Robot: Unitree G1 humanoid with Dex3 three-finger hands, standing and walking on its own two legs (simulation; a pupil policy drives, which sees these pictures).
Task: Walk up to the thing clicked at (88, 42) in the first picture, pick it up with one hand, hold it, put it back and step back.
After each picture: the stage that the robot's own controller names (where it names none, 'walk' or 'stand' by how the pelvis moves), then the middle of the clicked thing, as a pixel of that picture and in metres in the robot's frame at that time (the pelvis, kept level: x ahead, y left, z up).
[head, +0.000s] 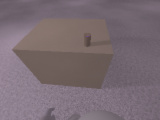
stand; (87, 40) +0.71 +0.08 +0.06
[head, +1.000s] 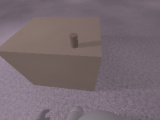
walk; (74, 40) +0.62 +0.21 +0.09
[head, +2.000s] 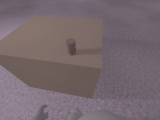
stand; (71, 47) +0.52 +0.19 +0.09
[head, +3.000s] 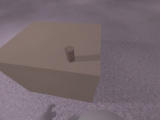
stand; (70, 54) +0.49 +0.20 +0.06
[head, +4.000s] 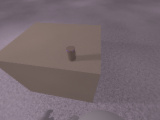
stand; (71, 53) +0.51 +0.20 +0.05
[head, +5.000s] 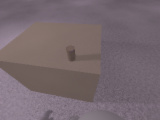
stand; (71, 53) +0.50 +0.20 +0.06
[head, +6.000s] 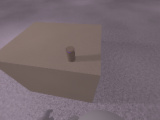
stand; (70, 54) +0.49 +0.20 +0.06
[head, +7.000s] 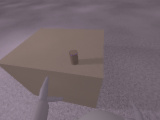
rise first; (74, 57) +0.48 +0.19 +0.06
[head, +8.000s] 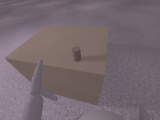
go down; (76, 54) +0.51 +0.19 +0.06
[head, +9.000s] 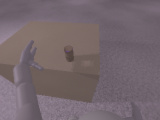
go down; (69, 54) +0.50 +0.18 +0.07
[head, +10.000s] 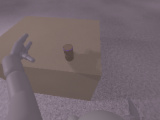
go down; (68, 53) +0.48 +0.18 +0.07
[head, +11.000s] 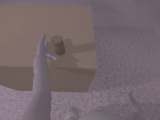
close in; (58, 46) +0.49 +0.20 +0.10
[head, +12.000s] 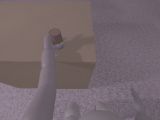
close; (57, 39) +0.52 +0.20 +0.12
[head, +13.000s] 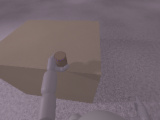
lift; (61, 61) +0.36 +0.20 +0.13
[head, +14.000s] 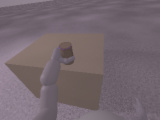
lift; (67, 53) +0.33 +0.17 +0.26
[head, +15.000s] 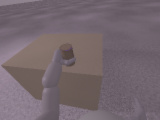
hold; (67, 55) +0.33 +0.16 +0.24
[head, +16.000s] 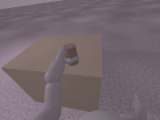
crouch; (71, 54) +0.35 +0.14 +0.25
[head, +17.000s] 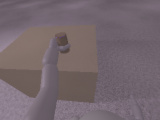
crouch; (62, 43) +0.46 +0.18 +0.22
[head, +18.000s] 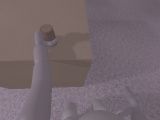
lower; (49, 36) +0.53 +0.21 +0.13
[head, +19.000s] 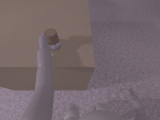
lower; (53, 40) +0.51 +0.21 +0.12
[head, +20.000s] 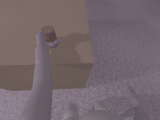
lower; (50, 37) +0.53 +0.21 +0.13
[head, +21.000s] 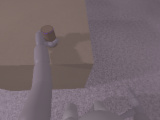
lower; (50, 37) +0.53 +0.21 +0.13
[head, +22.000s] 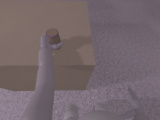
open; (54, 39) +0.52 +0.20 +0.12
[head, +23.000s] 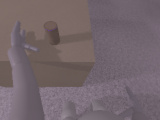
rise; (52, 34) +0.53 +0.20 +0.13
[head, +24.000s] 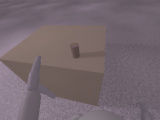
sink last; (75, 50) +0.53 +0.19 +0.10
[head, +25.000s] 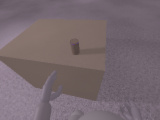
stand; (75, 47) +0.54 +0.19 +0.09
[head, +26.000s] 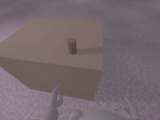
stand; (72, 46) +0.53 +0.19 +0.11
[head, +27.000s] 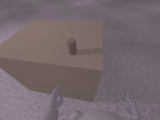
stand; (72, 47) +0.53 +0.19 +0.11
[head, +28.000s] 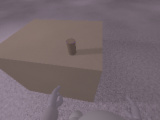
stand; (71, 47) +0.53 +0.19 +0.11
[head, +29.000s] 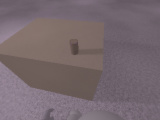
stand; (74, 47) +0.55 +0.18 +0.09
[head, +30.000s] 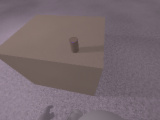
walk; (74, 45) +0.56 +0.17 +0.06
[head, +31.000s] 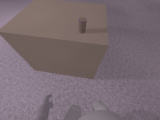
walk; (82, 25) +0.76 +0.12 +0.08
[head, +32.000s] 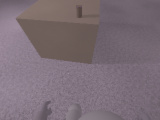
walk; (79, 11) +1.08 +0.23 +0.08
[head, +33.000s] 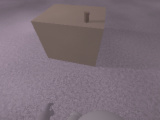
stand; (86, 17) +1.16 +0.14 +0.07
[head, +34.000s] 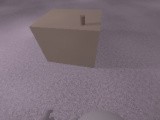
stand; (82, 20) +1.15 +0.17 +0.05
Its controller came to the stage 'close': yes
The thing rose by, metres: 0.20
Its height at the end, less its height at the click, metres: +0.00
